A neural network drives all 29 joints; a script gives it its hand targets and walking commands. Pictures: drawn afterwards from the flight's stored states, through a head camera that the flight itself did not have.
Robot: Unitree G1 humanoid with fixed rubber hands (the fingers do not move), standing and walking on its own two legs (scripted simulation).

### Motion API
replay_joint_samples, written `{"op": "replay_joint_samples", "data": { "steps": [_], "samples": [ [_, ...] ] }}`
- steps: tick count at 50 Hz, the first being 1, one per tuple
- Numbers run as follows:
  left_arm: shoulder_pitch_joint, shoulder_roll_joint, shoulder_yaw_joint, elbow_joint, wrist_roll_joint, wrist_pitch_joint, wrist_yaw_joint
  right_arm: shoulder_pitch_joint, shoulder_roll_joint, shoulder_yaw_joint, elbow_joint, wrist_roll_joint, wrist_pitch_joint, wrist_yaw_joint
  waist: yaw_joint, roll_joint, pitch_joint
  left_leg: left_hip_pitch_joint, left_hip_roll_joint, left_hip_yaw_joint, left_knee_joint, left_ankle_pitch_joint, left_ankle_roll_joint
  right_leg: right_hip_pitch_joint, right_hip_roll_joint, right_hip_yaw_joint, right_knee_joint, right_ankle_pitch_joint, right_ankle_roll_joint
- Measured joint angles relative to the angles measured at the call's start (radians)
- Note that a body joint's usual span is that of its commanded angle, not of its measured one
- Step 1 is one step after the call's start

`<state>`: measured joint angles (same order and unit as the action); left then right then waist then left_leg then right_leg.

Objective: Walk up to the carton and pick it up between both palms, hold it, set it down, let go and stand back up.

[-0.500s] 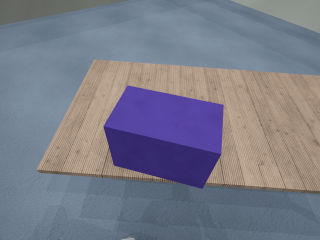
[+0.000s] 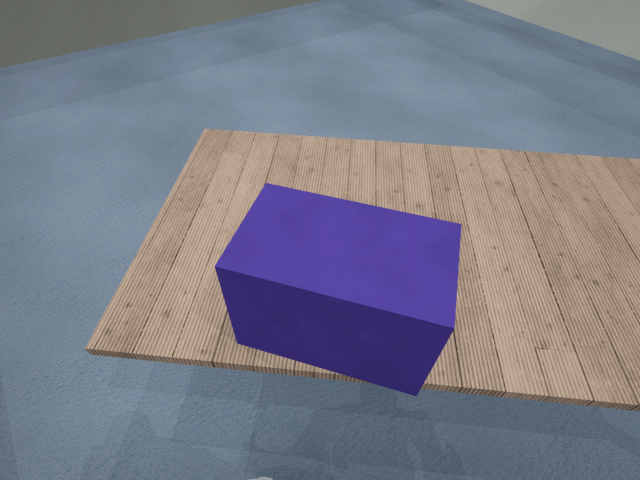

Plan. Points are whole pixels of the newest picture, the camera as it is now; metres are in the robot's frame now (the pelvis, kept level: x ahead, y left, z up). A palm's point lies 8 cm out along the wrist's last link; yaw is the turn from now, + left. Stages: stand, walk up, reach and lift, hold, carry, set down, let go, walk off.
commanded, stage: walk up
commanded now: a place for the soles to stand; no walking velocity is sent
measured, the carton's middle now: (340, 288) +0.39 +0.00 +0.01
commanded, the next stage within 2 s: reach and lift in 1.06 s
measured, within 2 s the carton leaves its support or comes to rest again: neither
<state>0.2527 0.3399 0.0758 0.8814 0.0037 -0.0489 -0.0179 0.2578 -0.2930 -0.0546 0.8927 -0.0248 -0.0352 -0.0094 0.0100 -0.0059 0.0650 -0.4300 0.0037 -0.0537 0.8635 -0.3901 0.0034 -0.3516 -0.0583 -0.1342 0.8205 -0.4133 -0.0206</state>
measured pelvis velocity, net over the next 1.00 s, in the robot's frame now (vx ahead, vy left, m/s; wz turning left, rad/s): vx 0.03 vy -0.01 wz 0.01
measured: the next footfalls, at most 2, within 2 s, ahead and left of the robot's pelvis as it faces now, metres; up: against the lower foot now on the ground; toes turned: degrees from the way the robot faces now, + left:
none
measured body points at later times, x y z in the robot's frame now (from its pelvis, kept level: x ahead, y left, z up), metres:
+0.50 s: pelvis +0.02 +0.00 +0.00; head +0.03 -0.01 +0.45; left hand +0.09 +0.30 -0.11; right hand +0.10 -0.29 -0.13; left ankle +0.07 +0.13 -0.69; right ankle +0.02 -0.11 -0.70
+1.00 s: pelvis +0.03 -0.01 +0.00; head +0.05 -0.01 +0.45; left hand +0.11 +0.30 -0.11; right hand +0.12 -0.29 -0.13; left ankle +0.07 +0.13 -0.70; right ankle +0.02 -0.11 -0.70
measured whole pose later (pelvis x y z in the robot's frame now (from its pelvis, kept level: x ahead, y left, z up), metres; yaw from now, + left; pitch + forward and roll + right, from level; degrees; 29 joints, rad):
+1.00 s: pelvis +0.03 -0.01 +0.00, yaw +1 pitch -2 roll +0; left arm 0.24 0.34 0.07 0.88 0.00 -0.05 -0.02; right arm 0.23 -0.30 -0.05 0.94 -0.02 -0.06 -0.01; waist 0.01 0.01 0.06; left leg -0.41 0.04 0.01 0.81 -0.36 -0.01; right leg -0.32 -0.06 -0.13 0.83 -0.47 -0.03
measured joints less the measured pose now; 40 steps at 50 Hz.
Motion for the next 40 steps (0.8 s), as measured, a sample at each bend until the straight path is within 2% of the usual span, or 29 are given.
{"op": "replay_joint_samples", "data": {
  "steps": [3,5,9,10,12,16,19,22,26,30,38,40],
  "samples": [
    [0.015,0.0,0.0,0.0,0.0,-0.001,0.0,0.0,-0.003,0.0,0.006,0.0,0.01,0.0,0.002,0.005,-0.002,-0.033,-0.002,0.008,0.11,-0.031,0.0,0.019,-0.002,-0.003,0.001,-0.022,-0.003],
    [0.018,0.0,0.0,0.0,0.0,-0.001,0.001,0.0,-0.006,0.0,0.006,0.0,0.004,0.0,0.002,0.011,-0.001,-0.042,0.006,0.018,0.12,-0.031,0.0,0.024,-0.005,-0.004,0.001,-0.03,-0.003],
    [0.018,0.0,-0.001,0.0,0.0,-0.005,0.001,0.001,-0.007,0.0,0.007,0.0,-0.011,0.005,0.001,0.018,-0.003,-0.014,0.028,0.042,-0.029,-0.036,0.001,0.024,-0.004,-0.005,0.001,-0.036,-0.001],
    [0.017,0.0,-0.001,0.0,0.0,-0.005,0.001,0.001,-0.007,0.0,0.01,0.0,-0.018,0.005,0.001,0.016,-0.002,-0.006,0.026,0.044,-0.067,0.03,0.001,0.024,-0.007,-0.004,0.001,-0.037,0.003],
    [0.015,0.0,-0.001,0.0,0.0,-0.005,0.001,0.0,-0.007,0.0,0.021,0.0,-0.031,0.005,0.001,0.011,-0.002,-0.005,0.017,0.048,-0.07,0.074,-0.001,0.024,-0.015,-0.002,0.006,-0.036,0.004],
    [0.002,0.0,-0.001,0.0,0.0,0.003,0.001,0.0,-0.007,0.0,0.03,0.0,-0.039,0.004,0.0,0.011,-0.002,0.0,0.017,0.039,-0.076,0.068,-0.001,0.022,-0.01,-0.002,0.01,-0.121,0.004],
    [0.0,0.0,-0.001,0.0,0.0,0.003,0.001,-0.001,-0.007,0.0,0.022,0.0,-0.032,0.004,0.0,0.011,-0.002,-0.002,0.018,0.036,-0.071,0.066,-0.004,0.022,-0.011,-0.002,0.006,-0.105,0.004],
    [0.007,0.0,-0.003,0.0,0.0,0.003,0.001,-0.008,-0.007,0.0,0.022,0.0,-0.011,0.004,0.0,0.012,-0.003,-0.003,0.019,0.034,-0.042,0.045,-0.008,0.025,-0.008,-0.002,0.008,-0.023,0.003],
    [0.011,0.0,-0.004,0.0,0.0,0.002,0.001,-0.01,-0.008,0.0,0.027,0.0,0.0,0.004,0.0,0.014,-0.006,-0.009,0.019,0.047,0.014,-0.026,-0.008,0.033,-0.008,-0.002,0.008,-0.05,-0.001],
    [0.008,0.0,-0.004,0.0,0.0,0.002,0.001,-0.01,-0.008,0.0,0.043,0.0,-0.027,0.004,0.0,0.012,-0.006,0.016,0.019,0.056,-0.066,0.063,-0.008,0.033,-0.011,-0.001,0.008,-0.052,0.0],
    [-0.003,0.0,-0.005,0.0,0.0,0.002,0.001,-0.021,-0.008,0.0,0.042,0.0,-0.014,0.003,0.001,0.015,-0.005,0.009,0.027,0.051,-0.041,0.031,-0.008,0.033,-0.001,-0.001,0.008,-0.058,-0.002],
    [-0.003,0.0,-0.006,0.0,0.0,0.001,0.001,-0.025,-0.008,0.0,0.041,0.0,-0.006,0.002,0.001,0.015,-0.006,0.004,0.027,0.056,-0.017,-0.018,-0.008,0.033,-0.001,-0.001,0.008,-0.059,-0.008]
  ]
}}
